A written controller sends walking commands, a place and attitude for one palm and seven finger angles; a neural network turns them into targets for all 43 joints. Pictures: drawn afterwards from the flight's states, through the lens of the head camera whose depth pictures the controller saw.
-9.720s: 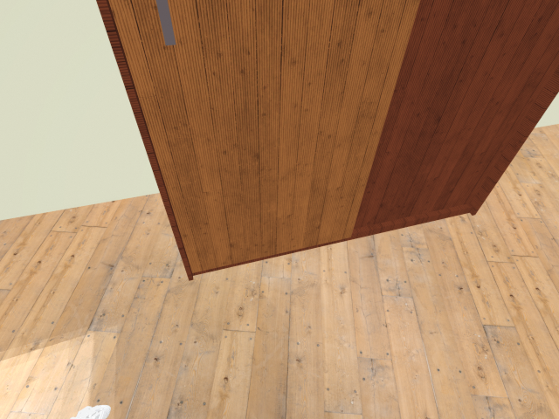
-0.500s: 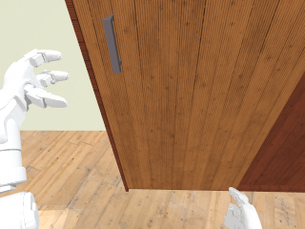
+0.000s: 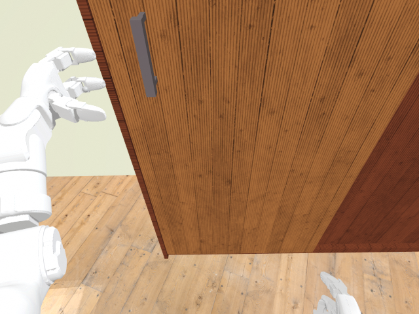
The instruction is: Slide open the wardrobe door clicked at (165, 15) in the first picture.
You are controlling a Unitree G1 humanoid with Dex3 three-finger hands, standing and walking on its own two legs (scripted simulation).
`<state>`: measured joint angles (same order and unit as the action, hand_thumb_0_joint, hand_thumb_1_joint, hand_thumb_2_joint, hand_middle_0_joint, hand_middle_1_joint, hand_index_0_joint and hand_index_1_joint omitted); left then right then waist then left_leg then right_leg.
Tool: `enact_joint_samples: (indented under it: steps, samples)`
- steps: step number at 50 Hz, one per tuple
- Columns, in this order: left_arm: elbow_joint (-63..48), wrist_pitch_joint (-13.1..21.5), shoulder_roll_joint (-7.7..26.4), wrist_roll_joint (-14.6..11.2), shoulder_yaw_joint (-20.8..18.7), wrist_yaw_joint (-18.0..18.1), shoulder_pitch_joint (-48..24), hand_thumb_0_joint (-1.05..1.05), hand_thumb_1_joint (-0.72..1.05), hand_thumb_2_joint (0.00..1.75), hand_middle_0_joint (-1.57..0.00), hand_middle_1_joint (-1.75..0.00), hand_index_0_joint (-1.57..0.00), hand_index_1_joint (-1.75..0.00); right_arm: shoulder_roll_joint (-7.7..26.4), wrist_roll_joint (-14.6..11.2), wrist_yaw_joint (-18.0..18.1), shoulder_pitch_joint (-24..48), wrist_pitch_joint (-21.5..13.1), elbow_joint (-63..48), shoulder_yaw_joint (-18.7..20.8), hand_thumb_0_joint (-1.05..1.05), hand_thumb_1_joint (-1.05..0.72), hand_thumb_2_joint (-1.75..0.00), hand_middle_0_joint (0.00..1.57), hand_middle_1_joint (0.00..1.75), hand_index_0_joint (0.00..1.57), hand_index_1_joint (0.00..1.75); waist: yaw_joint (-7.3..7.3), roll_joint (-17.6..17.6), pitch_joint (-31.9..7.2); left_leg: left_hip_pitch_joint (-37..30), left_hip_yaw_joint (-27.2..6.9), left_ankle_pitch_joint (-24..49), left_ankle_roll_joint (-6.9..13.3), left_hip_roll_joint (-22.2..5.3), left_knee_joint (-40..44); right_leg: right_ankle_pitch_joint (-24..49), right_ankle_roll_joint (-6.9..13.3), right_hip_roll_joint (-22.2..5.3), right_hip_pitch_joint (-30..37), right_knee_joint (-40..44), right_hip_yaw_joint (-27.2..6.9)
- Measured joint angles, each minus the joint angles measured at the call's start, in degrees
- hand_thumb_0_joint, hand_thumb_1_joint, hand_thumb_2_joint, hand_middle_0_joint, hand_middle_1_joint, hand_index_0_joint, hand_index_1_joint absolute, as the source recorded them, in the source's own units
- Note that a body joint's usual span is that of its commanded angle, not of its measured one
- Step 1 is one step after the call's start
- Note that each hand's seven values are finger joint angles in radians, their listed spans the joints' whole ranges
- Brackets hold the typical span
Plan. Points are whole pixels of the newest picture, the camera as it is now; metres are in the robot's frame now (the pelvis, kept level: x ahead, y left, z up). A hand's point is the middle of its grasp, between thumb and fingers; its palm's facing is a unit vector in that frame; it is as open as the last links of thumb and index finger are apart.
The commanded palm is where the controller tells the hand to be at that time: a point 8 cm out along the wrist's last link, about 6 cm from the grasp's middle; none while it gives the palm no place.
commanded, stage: move the hooked fingers beside the handle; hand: left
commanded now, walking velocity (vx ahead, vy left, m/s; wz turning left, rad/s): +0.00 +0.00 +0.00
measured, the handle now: (146, 55) +0.53 +0.16 +0.27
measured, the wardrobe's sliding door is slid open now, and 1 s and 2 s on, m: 0.00 0.00 0.00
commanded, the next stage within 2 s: none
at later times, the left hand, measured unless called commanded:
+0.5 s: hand (108, 72) +0.46 +0.22 +0.26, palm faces +0.10 -1.00 -0.01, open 14.0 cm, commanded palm +0.43 +0.27 +0.26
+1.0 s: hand (107, 70) +0.46 +0.22 +0.27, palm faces +0.09 -1.00 -0.01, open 14.0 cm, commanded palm +0.44 +0.27 +0.26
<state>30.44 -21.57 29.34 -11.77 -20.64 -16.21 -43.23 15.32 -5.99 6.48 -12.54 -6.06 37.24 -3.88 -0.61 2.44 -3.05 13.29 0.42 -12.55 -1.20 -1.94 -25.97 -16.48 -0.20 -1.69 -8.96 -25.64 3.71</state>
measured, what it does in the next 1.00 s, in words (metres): stands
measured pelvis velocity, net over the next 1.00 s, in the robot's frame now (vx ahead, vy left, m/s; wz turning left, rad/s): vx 0.01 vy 0.01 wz -0.02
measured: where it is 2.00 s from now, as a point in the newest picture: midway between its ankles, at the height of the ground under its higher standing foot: outside the picture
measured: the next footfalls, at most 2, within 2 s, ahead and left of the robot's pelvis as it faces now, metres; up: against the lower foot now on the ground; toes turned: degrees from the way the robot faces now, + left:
none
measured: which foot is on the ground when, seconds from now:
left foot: down 0.00-1.00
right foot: down 0.00-1.00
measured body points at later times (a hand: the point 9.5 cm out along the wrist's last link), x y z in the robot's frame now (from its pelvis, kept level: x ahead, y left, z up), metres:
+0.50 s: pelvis +0.00 +0.01 +0.00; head +0.00 +0.00 +0.45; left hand +0.45 +0.27 +0.27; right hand +0.10 -0.25 -0.11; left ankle +0.01 +0.14 -0.74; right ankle -0.03 -0.12 -0.74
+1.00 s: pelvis +0.01 +0.01 +0.00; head +0.01 +0.00 +0.45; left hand +0.45 +0.28 +0.27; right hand +0.10 -0.26 -0.11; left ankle +0.01 +0.14 -0.74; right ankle -0.03 -0.12 -0.74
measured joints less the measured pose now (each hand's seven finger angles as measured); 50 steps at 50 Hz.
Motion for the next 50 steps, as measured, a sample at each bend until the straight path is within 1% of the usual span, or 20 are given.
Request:
enact_joint_samples:
  steps: [4,7,11,17,22,24,27,31,34,38,41,43,47,50]
  samples:
    - [1.98,0.6,0.15,0.94,0.4,1.06,-1.25,-0.02,-0.5,0.3,-0.3,-1.2,-0.31,-1.2,0.16,0.02,-0.16,-1.23,0.37,0.1,0.39,0.02,-0.9,-0.9,0.21,0.3,0.2,0.3,0.43,0.09,-0.15,0.16,0.32,-0.11,0.17,0.02,-0.02,0.17,-0.17,-0.04,-0.15,0.27,-0.32]
    - [3.55,1.03,-0.07,1.05,0.96,1.38,-2.41,-0.02,-0.5,0.3,-0.3,-1.2,-0.31,-1.2,0.3,0.07,-0.14,-1.96,0.63,0.51,0.64,0.02,-0.9,-0.9,0.21,0.3,0.2,0.3,0.64,0.1,-0.12,0.36,0.38,-0.14,0.33,0.12,-0.07,0.28,-0.32,-0.13,-0.26,0.43,-0.38]
    - [5.58,1.62,-0.73,1.45,2.02,2.13,-4.45,-0.02,-0.5,0.3,-0.3,-1.2,-0.3,-1.2,0.32,0.2,-0.01,-2.71,0.75,1.05,0.91,0.02,-0.9,-0.9,0.21,0.3,0.2,0.3,0.88,-0.11,0.12,0.69,0.37,-0.09,0.48,0.23,-0.11,0.44,-0.44,-0.23,-0.46,0.62,-0.36]
    - [10.05,3.1,-1.47,2.32,2.45,3.93,-8.36,-0.02,-0.5,0.3,-0.3,-1.2,-0.31,-1.2,0.18,0.65,-0.04,-3.31,0.54,1.7,1.11,0.02,-0.9,-0.9,0.21,0.3,0.2,0.3,1.63,-0.25,0.21,1.29,0.52,0.03,0.62,0.25,-0.04,0.79,-0.58,-0.25,-1.0,0.99,-0.52]
    - [16.29,4.54,-0.28,3.72,1.53,4.82,-12.03,-0.02,-0.5,0.3,-0.3,-1.2,-0.31,-1.2,0.01,1.0,-0.1,-3.99,0.69,1.9,1.17,0.02,-0.9,-0.9,0.21,0.3,0.2,0.3,2.67,-0.46,-0.02,1.98,0.9,0.08,0.64,0.08,0.1,1.01,-0.61,-0.11,-1.87,1.14,-0.92]
    - [17.94,5.37,0.25,4.49,1.48,5.17,-13.02,-0.02,-0.5,0.3,-0.3,-1.2,-0.31,-1.2,0.08,1.15,-0.18,-4.63,0.68,1.86,1.38,0.01,-0.9,-0.9,0.21,0.3,0.2,0.3,2.94,-0.48,-0.01,2.23,1.03,0.06,0.64,0.03,0.13,1.06,-0.61,-0.06,-2.16,1.19,-1.05]
    - [19.17,7.03,0.72,4.83,1.02,5.04,-13.64,-0.02,-0.5,0.3,-0.3,-1.2,-0.31,-1.2,0.32,1.33,-0.31,-5.77,0.77,1.97,1.71,0.01,-0.9,-0.9,0.21,0.3,0.2,0.3,3.22,-0.44,-0.09,2.37,1.21,-0.03,0.66,-0.05,0.18,1.12,-0.62,0.01,-2.32,1.39,-1.24]
    - [20.95,8.33,1.2,4.51,0.55,4.09,-14.4,-0.02,-0.5,0.3,-0.3,-1.2,-0.3,-1.2,0.64,1.34,-0.33,-7.14,1.06,2.48,2.05,0.01,-0.9,-0.9,0.21,0.3,0.2,0.3,3.43,-0.52,-0.38,2.43,1.41,-0.31,0.67,-0.15,0.11,1.03,-0.65,0.1,-2.39,1.51,-1.44]
    - [20.76,8.41,1.56,4.64,-0.01,3.6,-13.53,-0.02,-0.5,0.3,-0.3,-1.2,-0.3,-1.2,0.89,1.28,-0.47,-7.93,1.44,2.36,2.35,0.01,-0.9,-0.9,0.21,0.3,0.2,0.3,3.52,-0.48,-0.7,2.35,1.72,-0.5,0.66,-0.26,0.13,0.97,-0.65,0.18,-2.45,1.54,-1.76]
    - [19.42,8.24,1.15,4.6,0.6,3.74,-11.91,-0.02,-0.5,0.3,-0.3,-1.2,-0.3,-1.2,1.1,1.2,-0.66,-8.39,1.63,2.11,2.72,0.02,-0.9,-0.9,0.21,0.3,0.2,0.3,3.35,-0.27,-0.54,2.35,1.72,-0.68,0.68,-0.25,-0.05,0.85,-0.68,0.18,-2.38,1.48,-1.77]
    - [18.72,8.2,0.7,4.16,-0.37,3.71,-10.99,-0.02,-0.5,0.3,-0.3,-1.2,-0.31,-1.2,1.0,1.26,-0.63,-7.91,1.77,2.06,2.59,0.02,-0.9,-0.9,0.21,0.3,0.2,0.3,3.3,-0.38,-0.36,2.39,1.69,-0.7,0.68,-0.3,-0.09,0.83,-0.66,0.22,-2.41,1.46,-1.74]
    - [18.39,8.28,0.75,4.33,-0.94,3.89,-10.75,-0.02,-0.5,0.3,-0.3,-1.2,-0.31,-1.2,0.8,1.29,-0.61,-7.48,1.66,1.9,2.47,0.02,-0.9,-0.9,0.21,0.3,0.2,0.3,3.33,-0.59,-0.28,2.45,1.64,-0.7,0.63,-0.37,-0.15,0.83,-0.61,0.3,-2.45,1.43,-1.7]
    - [16.74,8.81,0.71,4.96,0.16,4.58,-10.89,-0.02,-0.5,0.3,-0.3,-1.2,-0.3,-1.2,0.6,1.32,-0.63,-6.85,1.02,1.42,2.44,0.01,-0.9,-0.9,0.21,0.3,0.2,0.3,3.09,-0.61,-0.19,2.68,1.3,-0.82,0.51,-0.44,-0.5,0.79,-0.52,0.39,-2.37,1.45,-1.39]
    - [17.14,8.53,0.61,4.36,0.81,4.13,-12.17,-0.02,-0.5,0.3,-0.3,-1.2,-0.3,-1.2,0.6,1.29,-0.65,-6.13,0.98,1.51,2.31,0.01,-0.9,-0.9,0.21,0.3,0.2,0.3,2.85,-0.48,-0.38,2.79,1.05,-0.87,0.52,-0.38,-0.65,0.73,-0.52,0.35,-2.31,1.44,-1.14]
